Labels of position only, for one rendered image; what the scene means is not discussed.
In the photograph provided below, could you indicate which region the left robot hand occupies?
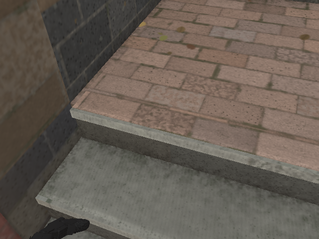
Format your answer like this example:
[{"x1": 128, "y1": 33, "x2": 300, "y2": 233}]
[{"x1": 29, "y1": 217, "x2": 90, "y2": 239}]

